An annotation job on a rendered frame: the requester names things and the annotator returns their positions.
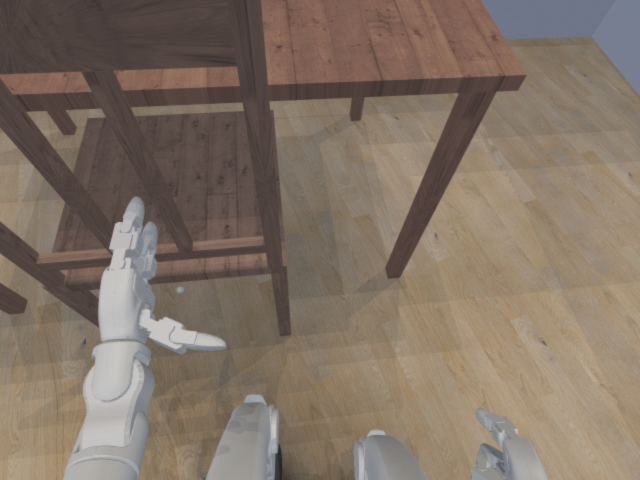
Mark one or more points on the table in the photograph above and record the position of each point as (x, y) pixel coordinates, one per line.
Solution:
(327, 49)

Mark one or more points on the robot right thigh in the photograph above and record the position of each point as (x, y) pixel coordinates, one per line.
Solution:
(382, 457)

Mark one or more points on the left robot forearm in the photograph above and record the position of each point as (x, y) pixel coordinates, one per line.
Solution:
(116, 390)

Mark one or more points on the chair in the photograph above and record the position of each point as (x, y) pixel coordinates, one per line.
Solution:
(208, 181)

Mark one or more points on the robot right shin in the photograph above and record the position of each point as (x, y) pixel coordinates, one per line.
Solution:
(376, 432)

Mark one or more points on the robot right hand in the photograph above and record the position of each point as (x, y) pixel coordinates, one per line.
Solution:
(518, 461)

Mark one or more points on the robot left hand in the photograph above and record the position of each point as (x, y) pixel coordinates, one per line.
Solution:
(124, 289)

